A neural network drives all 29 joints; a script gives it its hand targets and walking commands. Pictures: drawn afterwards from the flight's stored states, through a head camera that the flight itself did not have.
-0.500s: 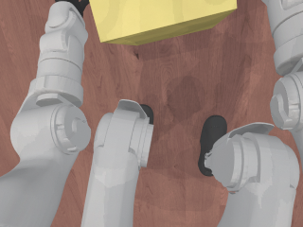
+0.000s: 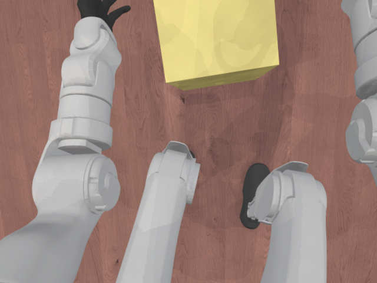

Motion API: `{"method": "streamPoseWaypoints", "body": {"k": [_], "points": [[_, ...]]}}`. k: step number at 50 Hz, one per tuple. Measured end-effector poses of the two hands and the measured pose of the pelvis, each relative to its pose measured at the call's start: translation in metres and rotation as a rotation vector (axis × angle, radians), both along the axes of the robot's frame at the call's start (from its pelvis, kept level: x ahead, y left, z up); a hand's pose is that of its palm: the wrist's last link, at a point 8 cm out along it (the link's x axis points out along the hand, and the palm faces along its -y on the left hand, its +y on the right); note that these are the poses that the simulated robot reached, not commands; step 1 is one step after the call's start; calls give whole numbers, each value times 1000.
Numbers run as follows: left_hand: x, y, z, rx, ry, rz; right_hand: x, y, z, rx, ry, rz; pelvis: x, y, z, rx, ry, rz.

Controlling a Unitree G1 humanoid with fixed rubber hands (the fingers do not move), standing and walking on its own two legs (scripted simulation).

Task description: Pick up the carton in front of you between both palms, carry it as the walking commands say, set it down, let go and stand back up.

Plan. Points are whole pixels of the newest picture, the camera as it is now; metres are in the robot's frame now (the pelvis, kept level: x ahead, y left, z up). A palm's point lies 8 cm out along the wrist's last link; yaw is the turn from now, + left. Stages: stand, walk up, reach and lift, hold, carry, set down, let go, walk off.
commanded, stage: set down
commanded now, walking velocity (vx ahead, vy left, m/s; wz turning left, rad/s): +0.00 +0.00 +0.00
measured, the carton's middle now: (214, 36) +0.56 +0.06 -0.32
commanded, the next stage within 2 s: let go in 0.64 s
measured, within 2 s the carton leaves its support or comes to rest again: neither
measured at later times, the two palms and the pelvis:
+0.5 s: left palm out of the picture +0.51 +0.24 +0.04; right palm out of the picture +0.62 -0.14 +0.03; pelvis +0.02 -0.01 +0.12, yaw -1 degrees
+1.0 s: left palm out of the picture +0.44 +0.22 +0.15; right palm out of the picture +0.50 -0.17 +0.13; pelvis +0.05 +0.00 +0.25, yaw -5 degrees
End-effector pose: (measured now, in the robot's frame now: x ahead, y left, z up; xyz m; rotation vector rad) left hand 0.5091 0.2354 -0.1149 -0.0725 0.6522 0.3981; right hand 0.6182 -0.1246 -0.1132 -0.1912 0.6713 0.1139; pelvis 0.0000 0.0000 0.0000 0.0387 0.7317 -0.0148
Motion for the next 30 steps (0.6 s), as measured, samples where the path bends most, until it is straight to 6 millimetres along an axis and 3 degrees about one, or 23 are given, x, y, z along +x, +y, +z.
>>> {"method": "streamPoseWaypoints", "body": {"k": [17,30], "points": [[4,1,99,29,-11,6,6,-13,91,10,-19,27,12,-8,79,16,113,-26],[0,3,182,22,-15,6,6,-18,176,12,-7,31,25,-15,151,13,112,-39]]}}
